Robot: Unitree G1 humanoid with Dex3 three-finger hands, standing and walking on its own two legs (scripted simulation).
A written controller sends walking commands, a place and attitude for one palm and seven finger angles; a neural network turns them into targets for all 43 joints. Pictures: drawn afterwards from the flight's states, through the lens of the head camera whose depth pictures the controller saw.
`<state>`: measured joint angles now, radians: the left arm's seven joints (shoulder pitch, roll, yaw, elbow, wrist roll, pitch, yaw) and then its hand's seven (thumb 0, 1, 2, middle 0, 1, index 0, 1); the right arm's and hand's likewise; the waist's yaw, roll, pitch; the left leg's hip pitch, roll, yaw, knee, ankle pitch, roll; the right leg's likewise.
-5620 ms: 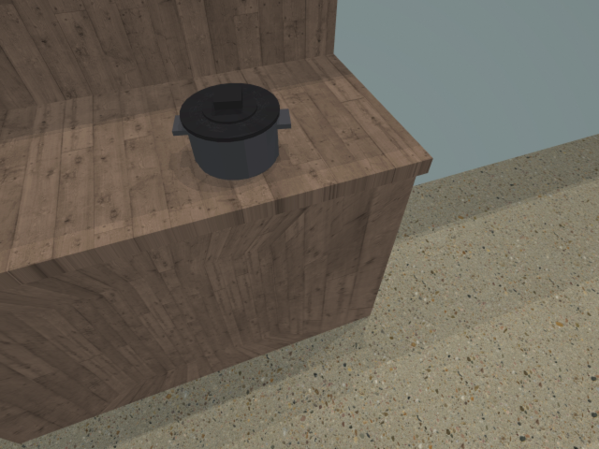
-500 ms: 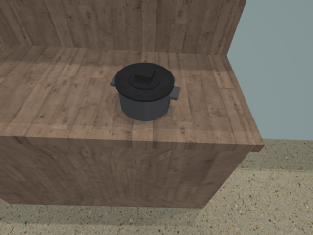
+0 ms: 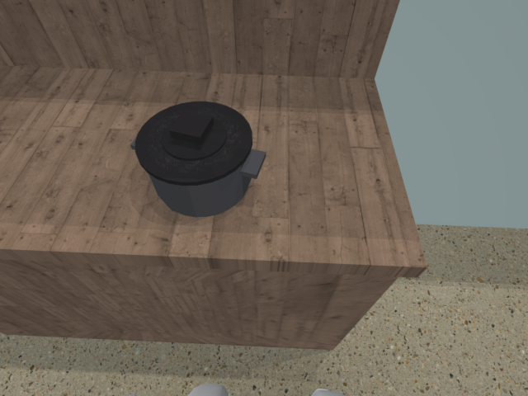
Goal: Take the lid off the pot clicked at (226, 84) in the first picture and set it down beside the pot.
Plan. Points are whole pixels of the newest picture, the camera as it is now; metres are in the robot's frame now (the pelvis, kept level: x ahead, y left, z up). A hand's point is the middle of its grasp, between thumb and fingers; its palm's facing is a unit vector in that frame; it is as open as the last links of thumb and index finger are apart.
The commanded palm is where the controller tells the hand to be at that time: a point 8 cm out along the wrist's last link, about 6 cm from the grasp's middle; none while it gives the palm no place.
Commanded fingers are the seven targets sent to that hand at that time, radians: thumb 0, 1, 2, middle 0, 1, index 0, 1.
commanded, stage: come to a stop and stand still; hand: left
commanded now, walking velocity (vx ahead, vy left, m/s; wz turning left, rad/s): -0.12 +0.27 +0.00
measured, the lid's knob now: (192, 127) +0.47 +0.14 +0.14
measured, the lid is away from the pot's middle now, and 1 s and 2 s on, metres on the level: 0.00 0.00 0.00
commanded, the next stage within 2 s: look again from close up in 1.40 s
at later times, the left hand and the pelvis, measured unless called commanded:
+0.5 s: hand out of the picture +0.03 +0.18 -0.16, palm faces +0.02 -0.97 -0.24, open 7.3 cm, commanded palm none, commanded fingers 0.00 0.90 0.90 -0.20 -0.30 -0.20 -0.30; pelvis +0.02 -0.01 +0.01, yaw -1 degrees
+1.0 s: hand out of the picture +0.07 +0.17 -0.16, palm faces -0.02 -0.98 -0.21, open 7.3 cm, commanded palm none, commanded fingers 0.00 0.90 0.90 -0.20 -0.30 -0.20 -0.30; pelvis +0.04 +0.00 +0.01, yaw -2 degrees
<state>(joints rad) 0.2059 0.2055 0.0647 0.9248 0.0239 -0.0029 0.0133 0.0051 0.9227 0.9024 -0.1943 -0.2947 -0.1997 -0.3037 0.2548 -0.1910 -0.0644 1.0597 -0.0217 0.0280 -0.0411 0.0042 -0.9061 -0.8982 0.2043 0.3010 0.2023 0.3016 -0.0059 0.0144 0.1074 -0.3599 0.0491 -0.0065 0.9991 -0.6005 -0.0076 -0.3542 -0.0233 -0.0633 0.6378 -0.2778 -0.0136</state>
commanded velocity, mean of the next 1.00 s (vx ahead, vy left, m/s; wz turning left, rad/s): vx -0.02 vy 0.03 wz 0.00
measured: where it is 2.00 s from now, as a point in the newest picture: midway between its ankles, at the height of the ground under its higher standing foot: outside the picture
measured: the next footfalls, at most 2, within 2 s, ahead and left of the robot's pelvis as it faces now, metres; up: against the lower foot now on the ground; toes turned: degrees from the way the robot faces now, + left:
left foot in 0.14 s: +0.02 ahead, +0.09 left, +0.00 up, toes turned +1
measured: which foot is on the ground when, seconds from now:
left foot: up 0.00-0.12, down 0.14-1.00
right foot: down 0.00-1.00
